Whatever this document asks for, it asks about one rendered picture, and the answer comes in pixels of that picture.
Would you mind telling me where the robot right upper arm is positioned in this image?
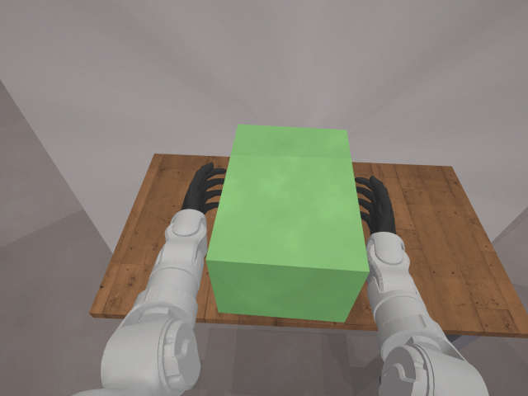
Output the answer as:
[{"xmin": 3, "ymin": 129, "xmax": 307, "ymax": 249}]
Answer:
[{"xmin": 379, "ymin": 343, "xmax": 488, "ymax": 396}]

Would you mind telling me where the carton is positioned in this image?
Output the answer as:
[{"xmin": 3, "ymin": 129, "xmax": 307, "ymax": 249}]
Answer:
[{"xmin": 205, "ymin": 125, "xmax": 370, "ymax": 323}]

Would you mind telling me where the left robot hand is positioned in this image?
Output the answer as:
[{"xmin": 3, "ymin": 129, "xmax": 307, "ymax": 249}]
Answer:
[{"xmin": 181, "ymin": 163, "xmax": 226, "ymax": 215}]

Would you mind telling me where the left robot forearm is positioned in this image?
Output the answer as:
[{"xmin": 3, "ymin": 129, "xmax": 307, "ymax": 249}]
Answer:
[{"xmin": 101, "ymin": 209, "xmax": 208, "ymax": 386}]

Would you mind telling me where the robot left upper arm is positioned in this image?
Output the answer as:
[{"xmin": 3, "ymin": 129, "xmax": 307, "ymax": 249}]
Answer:
[{"xmin": 72, "ymin": 318, "xmax": 200, "ymax": 396}]

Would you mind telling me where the right robot forearm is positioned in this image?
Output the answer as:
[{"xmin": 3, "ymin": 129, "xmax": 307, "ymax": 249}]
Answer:
[{"xmin": 365, "ymin": 232, "xmax": 468, "ymax": 362}]

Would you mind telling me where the right robot hand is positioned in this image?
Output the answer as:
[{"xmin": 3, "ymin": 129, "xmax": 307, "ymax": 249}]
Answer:
[{"xmin": 355, "ymin": 176, "xmax": 396, "ymax": 235}]

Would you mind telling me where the table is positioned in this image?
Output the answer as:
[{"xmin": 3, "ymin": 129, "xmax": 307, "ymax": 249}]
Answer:
[{"xmin": 89, "ymin": 153, "xmax": 528, "ymax": 384}]

